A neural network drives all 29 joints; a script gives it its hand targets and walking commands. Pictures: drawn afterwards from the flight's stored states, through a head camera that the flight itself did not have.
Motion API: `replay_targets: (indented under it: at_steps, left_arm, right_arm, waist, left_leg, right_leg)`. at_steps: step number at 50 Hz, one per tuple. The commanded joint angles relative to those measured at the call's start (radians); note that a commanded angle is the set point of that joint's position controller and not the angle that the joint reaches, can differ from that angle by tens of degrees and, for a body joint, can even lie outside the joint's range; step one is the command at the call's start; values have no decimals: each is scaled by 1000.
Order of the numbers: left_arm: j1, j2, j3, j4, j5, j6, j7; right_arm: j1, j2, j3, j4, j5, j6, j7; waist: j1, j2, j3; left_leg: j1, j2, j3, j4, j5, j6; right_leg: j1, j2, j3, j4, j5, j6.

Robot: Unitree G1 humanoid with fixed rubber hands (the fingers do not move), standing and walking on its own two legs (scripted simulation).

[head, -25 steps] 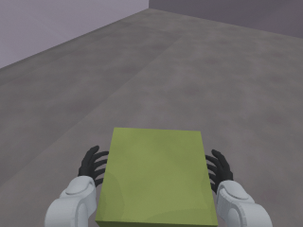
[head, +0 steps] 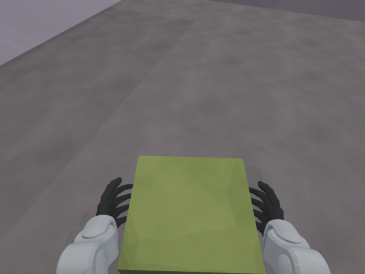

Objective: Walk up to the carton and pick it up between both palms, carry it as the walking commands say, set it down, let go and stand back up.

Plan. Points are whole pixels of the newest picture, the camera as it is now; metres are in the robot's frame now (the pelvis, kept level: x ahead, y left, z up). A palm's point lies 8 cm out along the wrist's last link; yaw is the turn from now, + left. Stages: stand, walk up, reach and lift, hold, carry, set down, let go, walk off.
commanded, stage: carry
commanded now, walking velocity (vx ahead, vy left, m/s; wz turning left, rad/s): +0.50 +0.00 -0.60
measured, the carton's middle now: (188, 229) +0.24 +0.01 +0.00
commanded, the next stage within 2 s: none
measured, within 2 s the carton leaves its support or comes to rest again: neither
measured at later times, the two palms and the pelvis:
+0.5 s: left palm (155, 110) +0.52 +0.11 +0.08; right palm (268, 139) +0.44 -0.17 +0.09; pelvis +0.25 +0.04 -0.01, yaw -14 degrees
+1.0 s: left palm (147, 86) +0.63 +0.15 +0.09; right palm (247, 103) +0.56 -0.14 +0.09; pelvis +0.36 +0.05 +0.00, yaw -13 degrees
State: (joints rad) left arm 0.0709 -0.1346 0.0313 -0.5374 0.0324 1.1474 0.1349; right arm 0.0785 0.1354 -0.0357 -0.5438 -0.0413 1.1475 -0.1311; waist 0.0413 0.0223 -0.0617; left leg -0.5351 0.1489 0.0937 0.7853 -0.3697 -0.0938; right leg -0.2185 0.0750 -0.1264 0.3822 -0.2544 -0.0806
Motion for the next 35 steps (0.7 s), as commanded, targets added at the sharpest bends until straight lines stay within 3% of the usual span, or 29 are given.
replay_targets:
  at_steps: [1, 3, 5, 6, 7, 8, 9, 10, 11, 13, 15, 18, 19, 20, 21, 22, 23, 24, 26, 28, 29, 30, 31, 32, 33, 34, 35]
  left_arm:
    - [-396, -828, -701, -177, -322, -27, -155]
    - [-374, -785, -692, -189, -313, -16, -151]
    - [-366, -737, -684, -194, -303, 4, -143]
    - [-378, -705, -679, -193, -295, 18, -139]
    - [-395, -691, -682, -208, -298, 35, -139]
    - [-383, -681, -680, -192, -299, 47, -142]
    - [-365, -685, -666, -158, -290, 56, -142]
    - [-373, -718, -666, -133, -289, 59, -146]
    - [-383, -739, -659, -115, -281, 58, -147]
    - [-395, -771, -646, -109, -263, 45, -139]
    - [-399, -771, -634, -110, -240, 36, -120]
    - [-401, -773, -634, -126, -241, 36, -107]
    - [-405, -771, -636, -126, -240, 39, -105]
    - [-412, -765, -636, -123, -235, 44, -105]
    - [-400, -744, -627, -110, -227, 50, -106]
    - [-388, -759, -611, -104, -218, 43, -103]
    - [-385, -778, -605, -99, -226, 43, -106]
    - [-400, -788, -611, -100, -237, 43, -110]
    - [-408, -803, -619, -118, -247, 37, -112]
    - [-418, -814, -646, -145, -267, 32, -118]
    - [-422, -822, -658, -150, -275, 30, -121]
    - [-428, -829, -672, -159, -284, 27, -125]
    - [-440, -837, -685, -171, -293, 24, -131]
    - [-451, -835, -695, -181, -300, 23, -136]
    - [-463, -824, -704, -198, -307, 24, -140]
    - [-466, -811, -707, -204, -308, 28, -142]
    - [-441, -799, -703, -191, -300, 31, -143]
  right_arm:
    - [-370, 832, 662, -143, 261, -41, 119]
    - [-361, 800, 667, -151, 263, -28, 116]
    - [-337, 767, 662, -142, 263, -9, 112]
    - [-315, 744, 652, -128, 258, 3, 109]
    - [-298, 714, 631, -121, 249, 12, 104]
    - [-297, 713, 625, -113, 248, 18, 100]
    - [-311, 728, 627, -118, 250, 28, 101]
    - [-348, 752, 631, -122, 253, 30, 106]
    - [-394, 776, 641, -112, 267, 31, 115]
    - [-460, 804, 664, -134, 299, 27, 129]
    - [-452, 786, 657, -120, 307, 29, 139]
    - [-456, 771, 652, -134, 312, 31, 145]
    - [-457, 762, 647, -131, 307, 35, 144]
    - [-450, 753, 644, -121, 300, 40, 141]
    - [-449, 742, 647, -112, 295, 50, 138]
    - [-484, 738, 664, -151, 313, 58, 138]
    - [-499, 756, 676, -163, 320, 61, 138]
    - [-497, 774, 672, -150, 321, 61, 137]
    - [-471, 796, 664, -139, 322, 60, 137]
    - [-453, 805, 645, -138, 312, 50, 136]
    - [-442, 804, 637, -142, 305, 44, 136]
    - [-430, 805, 630, -140, 295, 37, 135]
    - [-435, 811, 629, -144, 289, 30, 134]
    - [-445, 815, 631, -149, 283, 24, 132]
    - [-452, 809, 629, -159, 277, 21, 128]
    - [-432, 797, 624, -154, 269, 23, 124]
    - [-426, 782, 625, -156, 266, 27, 120]
  waist:
    - [-27, -107, -231]
    - [-27, -130, -217]
    - [-48, -100, -245]
    - [-74, -38, -281]
    - [-98, 213, -341]
    - [-85, 331, -306]
    - [-81, 183, -273]
    - [-77, 60, -238]
    - [-63, 35, -194]
    - [-54, 92, -141]
    - [-59, 154, -172]
    - [-52, 157, -218]
    - [-46, 145, -239]
    - [-49, 121, -263]
    - [-54, 37, -273]
    - [-47, -86, -285]
    - [-46, -162, -282]
    - [-46, -159, -274]
    - [-53, -122, -302]
    - [-51, -14, -315]
    - [-53, 56, -318]
    - [-56, 104, -302]
    - [-56, 147, -262]
    - [-53, 162, -221]
    - [-45, 146, -214]
    - [-45, 105, -249]
    - [-39, 17, -278]
  left_leg:
    - [71, -47, 46, -154, 136, -3]
    - [161, -71, 77, -245, 179, 0]
    - [407, -76, 110, -385, 237, 10]
    - [597, 8, 19, -414, 183, 37]
    - [757, 251, -315, -453, 138, 141]
    - [814, 357, -480, -531, 311, 238]
    - [749, 362, -401, -497, 476, 262]
    - [674, 313, -272, -487, 574, 242]
    - [586, 284, -159, -504, 565, 198]
    - [480, 182, 30, -482, 664, 133]
    - [446, 152, 111, -447, 718, 122]
    - [438, 135, 174, -349, 683, 85]
    - [410, 127, 190, -309, 610, 61]
    - [355, 119, 173, -267, 480, 41]
    - [262, 89, 155, -183, 259, 14]
    - [243, 38, 98, -165, 116, -1]
    - [204, 10, 91, -147, -103, -8]
    - [161, -2, 81, -193, -133, -14]
    - [247, -11, 103, -353, 26, -27]
    - [458, 37, 78, -338, 632, -18]
    - [582, 72, 59, -295, 938, -11]
    - [660, 98, 58, -275, 1150, 2]
    - [722, 112, 55, -280, 1264, 21]
    - [739, 115, 70, -272, 1340, 35]
    - [687, 105, 95, -235, 1334, 36]
    - [601, 81, 124, -165, 1189, 24]
    - [447, 39, 139, -74, 851, -1]
  right_leg:
    - [167, -257, 237, -139, 331, -99]
    - [131, -228, 195, -105, 321, -67]
    - [23, -174, 122, 42, 302, -14]
    - [-119, -135, 82, 207, 266, 22]
    - [-337, -78, 28, 492, 104, 59]
    - [-531, -25, 4, 664, -268, 72]
    - [-528, -93, 86, 768, -243, 58]
    - [-471, -143, 126, 745, -188, 59]
    - [-415, -184, 139, 596, -185, 60]
    - [-287, -130, 20, 374, -125, 85]
    - [-173, -84, -40, 266, -72, 94]
    - [-34, -80, -86, 78, 105, 79]
    - [56, -110, -89, -7, 208, 69]
    - [152, -175, -38, -3, 292, 52]
    - [231, -297, 91, 33, 602, 14]
    - [237, -376, 193, 109, 904, -66]
    - [258, -404, 222, 100, 1007, -92]
    - [309, -398, 199, 117, 1082, -91]
    - [310, -345, 98, 179, 1135, -42]
    - [146, -275, 5, 242, 979, 38]
    - [23, -239, -33, 275, 764, 63]
    - [-75, -197, -78, 271, 514, 85]
    - [-167, -140, -126, 216, 168, 102]
    - [-199, -101, -164, 148, -18, 115]
    - [-122, -102, -174, 75, 30, 110]
    - [24, -137, -148, 26, 327, 92]
    - [199, -215, -62, 48, 784, 50]
